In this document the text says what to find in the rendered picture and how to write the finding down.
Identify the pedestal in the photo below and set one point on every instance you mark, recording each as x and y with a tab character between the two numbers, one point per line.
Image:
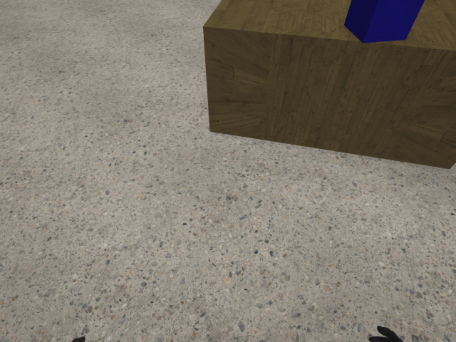
289	71

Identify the right robot hand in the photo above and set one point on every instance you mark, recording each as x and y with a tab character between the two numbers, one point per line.
390	336

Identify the carton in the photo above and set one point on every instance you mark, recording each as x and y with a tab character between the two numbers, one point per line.
382	20

